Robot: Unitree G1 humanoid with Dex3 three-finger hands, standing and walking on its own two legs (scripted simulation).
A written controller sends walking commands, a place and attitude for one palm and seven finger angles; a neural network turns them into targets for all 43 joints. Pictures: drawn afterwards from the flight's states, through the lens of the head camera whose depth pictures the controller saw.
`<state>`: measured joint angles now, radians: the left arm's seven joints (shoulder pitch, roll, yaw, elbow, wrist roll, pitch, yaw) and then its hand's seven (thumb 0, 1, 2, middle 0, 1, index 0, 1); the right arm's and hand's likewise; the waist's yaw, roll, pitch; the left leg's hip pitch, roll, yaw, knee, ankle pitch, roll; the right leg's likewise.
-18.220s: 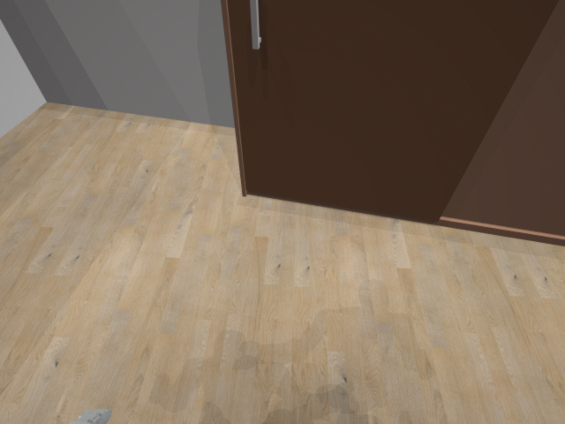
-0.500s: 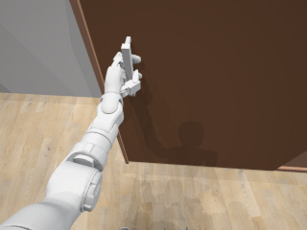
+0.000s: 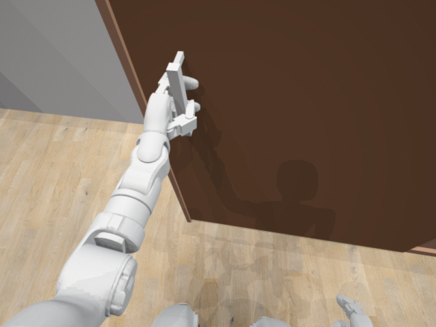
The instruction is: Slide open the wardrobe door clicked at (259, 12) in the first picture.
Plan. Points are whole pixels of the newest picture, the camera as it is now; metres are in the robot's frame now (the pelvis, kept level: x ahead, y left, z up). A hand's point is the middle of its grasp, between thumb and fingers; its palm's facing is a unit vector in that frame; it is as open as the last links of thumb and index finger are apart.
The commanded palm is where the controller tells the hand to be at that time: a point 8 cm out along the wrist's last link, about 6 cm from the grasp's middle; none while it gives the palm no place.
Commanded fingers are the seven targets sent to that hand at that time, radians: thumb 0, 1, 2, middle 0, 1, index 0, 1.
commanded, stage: step sideways, sliding the door along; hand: left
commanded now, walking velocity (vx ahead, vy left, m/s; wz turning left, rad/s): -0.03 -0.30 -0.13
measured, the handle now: (183, 97) +0.50 +0.12 +0.10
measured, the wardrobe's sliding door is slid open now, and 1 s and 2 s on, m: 0.00 0.19 0.45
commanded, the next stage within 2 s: none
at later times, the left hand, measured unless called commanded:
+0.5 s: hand (218, 118) +0.45 +0.04 +0.10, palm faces +0.24 -0.96 -0.12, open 6.2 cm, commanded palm +0.41 +0.00 +0.10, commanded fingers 0.00 0.90 0.90 -0.45 -1.40 -0.45 -1.40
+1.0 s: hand (300, 130) +0.43 -0.10 +0.09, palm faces +0.06 -0.99 -0.10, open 6.0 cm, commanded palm +0.40 -0.12 +0.10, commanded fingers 0.00 0.90 0.90 -0.45 -1.40 -0.45 -1.40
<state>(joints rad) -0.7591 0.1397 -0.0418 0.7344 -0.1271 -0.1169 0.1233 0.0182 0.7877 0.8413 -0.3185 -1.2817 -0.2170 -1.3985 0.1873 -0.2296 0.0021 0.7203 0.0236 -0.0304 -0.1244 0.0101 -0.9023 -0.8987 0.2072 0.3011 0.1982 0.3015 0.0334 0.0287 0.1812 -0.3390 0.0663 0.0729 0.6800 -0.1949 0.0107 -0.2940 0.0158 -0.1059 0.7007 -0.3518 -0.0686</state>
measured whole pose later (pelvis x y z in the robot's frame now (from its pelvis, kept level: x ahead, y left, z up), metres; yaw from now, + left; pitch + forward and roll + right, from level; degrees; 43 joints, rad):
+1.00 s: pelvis +0.10 -0.20 +0.00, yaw +4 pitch +0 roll +1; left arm -0.26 0.05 -0.20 0.08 -0.03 -0.13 0.14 0.01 0.80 0.83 -0.38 -1.38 -0.21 -1.40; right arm 0.09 -0.21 0.00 0.52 0.02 -0.08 0.00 0.01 -0.91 -0.90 0.20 0.30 0.19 0.30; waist 0.13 0.07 0.22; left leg -0.16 0.13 0.15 0.58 -0.39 -0.09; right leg -0.49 -0.03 -0.02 0.95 -0.42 0.02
